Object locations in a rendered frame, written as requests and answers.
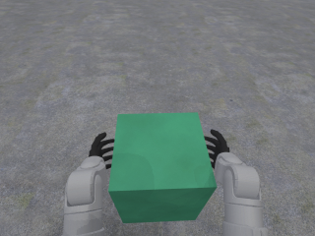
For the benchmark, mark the robot right hand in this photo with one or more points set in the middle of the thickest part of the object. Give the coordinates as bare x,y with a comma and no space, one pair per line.
220,146

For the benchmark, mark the robot right forearm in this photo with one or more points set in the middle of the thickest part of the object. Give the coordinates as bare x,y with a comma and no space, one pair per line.
243,213

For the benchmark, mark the robot left hand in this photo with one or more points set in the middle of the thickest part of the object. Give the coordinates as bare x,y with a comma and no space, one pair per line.
97,150

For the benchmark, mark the robot left forearm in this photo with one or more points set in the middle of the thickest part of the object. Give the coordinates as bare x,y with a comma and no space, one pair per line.
83,200

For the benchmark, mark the carton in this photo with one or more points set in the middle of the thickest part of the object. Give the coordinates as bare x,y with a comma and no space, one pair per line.
160,169

